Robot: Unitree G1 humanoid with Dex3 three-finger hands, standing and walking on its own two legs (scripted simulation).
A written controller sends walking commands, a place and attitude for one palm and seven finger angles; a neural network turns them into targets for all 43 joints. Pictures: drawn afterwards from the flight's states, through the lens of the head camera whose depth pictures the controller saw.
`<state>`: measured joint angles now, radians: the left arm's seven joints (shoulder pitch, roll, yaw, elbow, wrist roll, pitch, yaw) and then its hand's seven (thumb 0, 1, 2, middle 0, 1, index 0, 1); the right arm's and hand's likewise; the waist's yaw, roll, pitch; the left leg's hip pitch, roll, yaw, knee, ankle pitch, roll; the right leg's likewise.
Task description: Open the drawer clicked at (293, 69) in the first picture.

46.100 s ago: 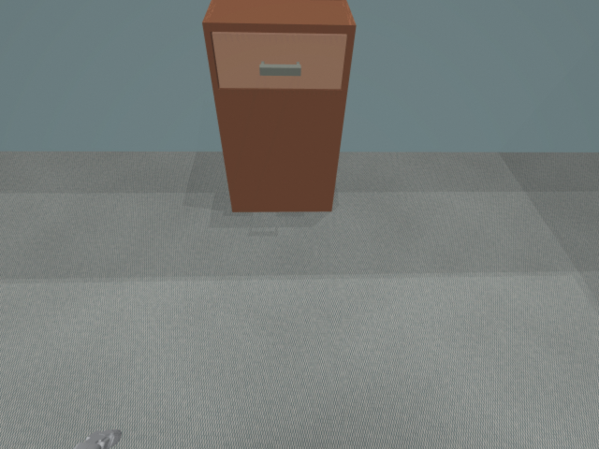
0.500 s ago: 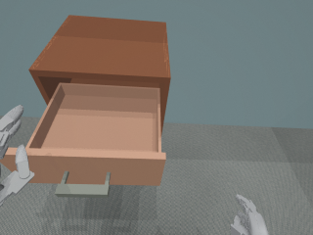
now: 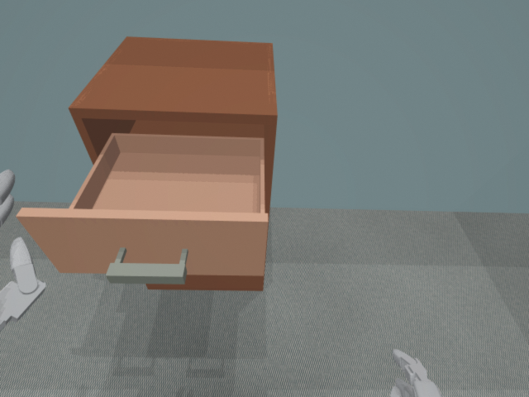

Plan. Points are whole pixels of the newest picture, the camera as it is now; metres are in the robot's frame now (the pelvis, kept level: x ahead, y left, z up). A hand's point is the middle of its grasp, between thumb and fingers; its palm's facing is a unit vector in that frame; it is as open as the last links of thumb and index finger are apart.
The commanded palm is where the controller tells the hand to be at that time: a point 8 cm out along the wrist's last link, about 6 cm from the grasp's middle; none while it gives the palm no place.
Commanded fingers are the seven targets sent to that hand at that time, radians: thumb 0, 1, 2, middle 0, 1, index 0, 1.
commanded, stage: step back with the hand held close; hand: left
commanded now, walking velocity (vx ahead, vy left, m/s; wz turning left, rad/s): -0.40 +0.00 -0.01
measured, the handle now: (150, 263) +0.36 +0.22 -0.04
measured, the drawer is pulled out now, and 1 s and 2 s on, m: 0.30 0.30 0.30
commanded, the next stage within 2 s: stop stepping back and stand still in 0.20 s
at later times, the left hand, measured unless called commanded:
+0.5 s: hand out of the picture +0.08 +0.22 +0.18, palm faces +0.35 -0.81 -0.47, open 7.4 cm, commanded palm +0.01 +0.26 +0.20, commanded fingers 0.00 0.90 0.90 -0.20 -0.30 -0.20 -0.30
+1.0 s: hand out of the picture +0.03 +0.19 +0.18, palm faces +0.35 -0.80 -0.49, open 7.4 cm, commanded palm -0.02 +0.23 +0.20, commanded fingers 0.00 0.90 0.90 -0.20 -0.30 -0.20 -0.30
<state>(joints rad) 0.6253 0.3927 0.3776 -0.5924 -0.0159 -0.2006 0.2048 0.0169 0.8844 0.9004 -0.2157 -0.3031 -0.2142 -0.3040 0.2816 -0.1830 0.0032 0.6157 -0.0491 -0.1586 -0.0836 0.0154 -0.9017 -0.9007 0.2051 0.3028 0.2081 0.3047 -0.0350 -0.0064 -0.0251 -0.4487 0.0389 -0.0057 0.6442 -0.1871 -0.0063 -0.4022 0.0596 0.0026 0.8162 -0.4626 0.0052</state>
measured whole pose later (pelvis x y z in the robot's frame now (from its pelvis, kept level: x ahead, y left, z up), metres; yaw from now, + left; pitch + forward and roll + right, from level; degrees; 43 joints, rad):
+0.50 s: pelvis -0.11 -0.02 +0.01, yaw +2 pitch +0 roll +1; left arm 0.67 0.43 0.38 -0.63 -0.01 -0.22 0.16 0.02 0.88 0.90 -0.22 -0.30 -0.22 -0.30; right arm 0.22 -0.19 -0.01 0.57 -0.01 -0.14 -0.06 0.01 -0.90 -0.90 0.20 0.30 0.21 0.30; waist -0.03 -0.09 -0.01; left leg -0.22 0.04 0.04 0.50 -0.28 -0.04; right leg -0.40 0.00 -0.03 0.62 -0.33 0.00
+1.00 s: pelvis -0.15 -0.05 +0.01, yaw +0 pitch +0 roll +0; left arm 0.67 0.43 0.37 -0.60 -0.01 -0.19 0.15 0.02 0.88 0.90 -0.22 -0.30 -0.21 -0.30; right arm 0.30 -0.18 0.03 0.64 -0.01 -0.14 -0.06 0.01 -0.90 -0.90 0.20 0.30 0.21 0.30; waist -0.02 -0.03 -0.04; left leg -0.26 0.04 0.08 0.56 -0.30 0.00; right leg -0.26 0.00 -0.08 0.55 -0.31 0.00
